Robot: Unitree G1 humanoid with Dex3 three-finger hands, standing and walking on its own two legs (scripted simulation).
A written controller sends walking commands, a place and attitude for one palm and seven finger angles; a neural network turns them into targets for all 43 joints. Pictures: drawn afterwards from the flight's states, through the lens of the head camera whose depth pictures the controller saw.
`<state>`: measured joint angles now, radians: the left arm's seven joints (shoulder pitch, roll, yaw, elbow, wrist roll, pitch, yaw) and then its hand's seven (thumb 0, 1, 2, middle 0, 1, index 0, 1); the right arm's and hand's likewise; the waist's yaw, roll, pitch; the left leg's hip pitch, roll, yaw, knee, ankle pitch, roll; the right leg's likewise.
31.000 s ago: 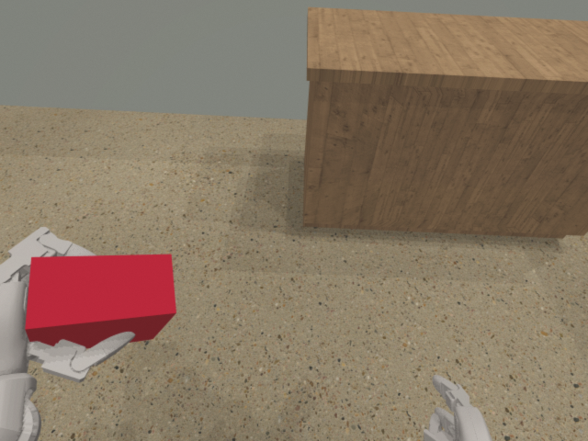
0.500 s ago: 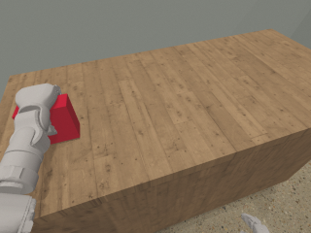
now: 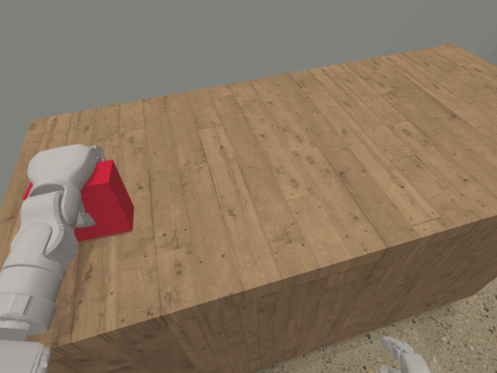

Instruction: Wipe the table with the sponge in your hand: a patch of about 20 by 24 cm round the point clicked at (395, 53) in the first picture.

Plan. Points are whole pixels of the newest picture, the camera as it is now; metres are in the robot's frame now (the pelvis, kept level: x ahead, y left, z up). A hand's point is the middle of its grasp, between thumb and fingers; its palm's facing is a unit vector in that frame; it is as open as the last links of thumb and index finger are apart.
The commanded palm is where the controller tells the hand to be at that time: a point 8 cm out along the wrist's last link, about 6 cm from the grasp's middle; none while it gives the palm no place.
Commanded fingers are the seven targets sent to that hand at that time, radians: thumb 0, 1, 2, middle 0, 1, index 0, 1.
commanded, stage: wipe back along the first lane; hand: left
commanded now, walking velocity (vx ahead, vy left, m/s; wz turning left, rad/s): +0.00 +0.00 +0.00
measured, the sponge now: (90, 210) +0.35 +0.31 +0.07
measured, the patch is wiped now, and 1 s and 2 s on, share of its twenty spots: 1.00 1.00 1.00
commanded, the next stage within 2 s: lift the sponge slowly off the table in 1.38 s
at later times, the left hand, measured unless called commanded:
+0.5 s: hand (77, 216) +0.31 +0.30 +0.12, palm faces -0.01 -0.02 -1.00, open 10.1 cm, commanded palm +0.27 +0.29 +0.15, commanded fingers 0.00 0.10 1.30 -1.20 -1.60 -1.20 -1.60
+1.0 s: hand (69, 241) +0.26 +0.29 +0.12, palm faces +0.07 -0.04 -1.00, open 10.1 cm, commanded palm +0.22 +0.27 +0.15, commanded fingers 0.00 0.10 1.30 -1.20 -1.60 -1.20 -1.60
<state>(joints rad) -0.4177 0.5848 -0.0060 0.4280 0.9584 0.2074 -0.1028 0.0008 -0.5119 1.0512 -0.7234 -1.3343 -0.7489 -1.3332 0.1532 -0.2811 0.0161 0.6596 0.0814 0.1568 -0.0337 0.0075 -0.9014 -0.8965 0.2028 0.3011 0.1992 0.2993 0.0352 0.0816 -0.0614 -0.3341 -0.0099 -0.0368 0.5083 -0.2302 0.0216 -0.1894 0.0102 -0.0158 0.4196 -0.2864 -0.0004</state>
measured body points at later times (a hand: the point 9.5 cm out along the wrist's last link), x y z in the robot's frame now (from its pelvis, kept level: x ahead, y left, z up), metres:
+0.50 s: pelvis -0.01 -0.02 +0.00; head -0.03 -0.05 +0.45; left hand +0.30 +0.29 +0.17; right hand +0.18 -0.26 -0.10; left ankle +0.02 +0.11 -0.74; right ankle -0.05 -0.13 -0.74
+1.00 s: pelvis -0.01 -0.01 +0.00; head -0.03 -0.04 +0.44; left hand +0.25 +0.28 +0.17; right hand +0.21 -0.23 -0.09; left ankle +0.02 +0.11 -0.74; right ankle -0.05 -0.13 -0.74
